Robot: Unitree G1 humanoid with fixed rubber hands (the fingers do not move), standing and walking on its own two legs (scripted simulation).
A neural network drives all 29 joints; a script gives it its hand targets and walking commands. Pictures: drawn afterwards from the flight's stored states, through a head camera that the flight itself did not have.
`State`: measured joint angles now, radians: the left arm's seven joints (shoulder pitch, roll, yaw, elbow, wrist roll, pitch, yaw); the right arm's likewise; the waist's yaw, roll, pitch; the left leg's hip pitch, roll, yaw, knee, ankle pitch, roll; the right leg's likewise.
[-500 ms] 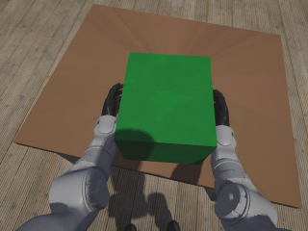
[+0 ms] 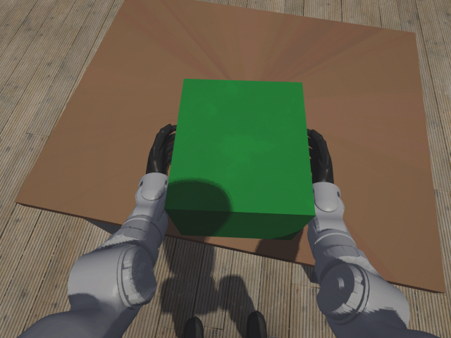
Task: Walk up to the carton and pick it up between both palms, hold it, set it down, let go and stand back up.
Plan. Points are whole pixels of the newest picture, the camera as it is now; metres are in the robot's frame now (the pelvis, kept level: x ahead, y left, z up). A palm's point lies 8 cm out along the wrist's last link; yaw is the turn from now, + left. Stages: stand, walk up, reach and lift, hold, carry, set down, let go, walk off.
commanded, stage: set down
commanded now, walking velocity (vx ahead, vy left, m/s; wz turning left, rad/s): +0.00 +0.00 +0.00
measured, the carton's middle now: (239, 162) +0.42 -0.02 -0.01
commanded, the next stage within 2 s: none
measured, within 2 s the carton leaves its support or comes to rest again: rests again in 0.18 s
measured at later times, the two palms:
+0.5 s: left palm (108, 124) +0.45 +0.19 +0.07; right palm (374, 132) +0.42 -0.23 +0.08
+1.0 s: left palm (107, 114) +0.45 +0.18 +0.10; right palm (385, 127) +0.42 -0.23 +0.10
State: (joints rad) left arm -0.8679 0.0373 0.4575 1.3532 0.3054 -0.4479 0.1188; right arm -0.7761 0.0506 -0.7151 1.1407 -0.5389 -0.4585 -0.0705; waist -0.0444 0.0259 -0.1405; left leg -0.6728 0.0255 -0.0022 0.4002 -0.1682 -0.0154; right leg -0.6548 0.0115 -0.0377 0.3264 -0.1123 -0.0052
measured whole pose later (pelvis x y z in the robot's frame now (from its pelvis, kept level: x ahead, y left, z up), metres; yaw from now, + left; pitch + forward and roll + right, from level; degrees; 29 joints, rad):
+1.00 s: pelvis -0.04 -0.01 -0.01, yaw +1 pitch +21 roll +0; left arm -1.19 0.35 -0.13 1.50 -0.33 -0.19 -0.01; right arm -1.05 -0.30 0.07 1.27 0.39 -0.11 -0.08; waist -0.07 -0.01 -0.21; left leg -0.72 0.03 -0.01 0.56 -0.20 -0.03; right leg -0.73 0.01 -0.05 0.53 -0.17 -0.02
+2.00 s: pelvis -0.03 -0.01 -0.01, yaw +1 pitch +9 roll -1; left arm -0.40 0.28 -0.05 1.01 -0.27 -0.39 -0.02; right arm -0.38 -0.15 0.03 0.96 0.29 -0.35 -0.11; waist -0.04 0.01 -0.09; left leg -0.49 0.03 -0.02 0.58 -0.25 -0.02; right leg -0.48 0.01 -0.05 0.54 -0.22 -0.02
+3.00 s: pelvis +0.00 -0.01 +0.01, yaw -2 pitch -4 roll +0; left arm 0.13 0.23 -0.04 0.66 -0.13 -0.18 0.00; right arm 0.11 -0.14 0.00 0.80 0.10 -0.36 -0.03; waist 0.02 -0.02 0.07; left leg -0.09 0.03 0.03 0.42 -0.26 -0.02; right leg -0.12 0.02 0.00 0.42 -0.24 -0.02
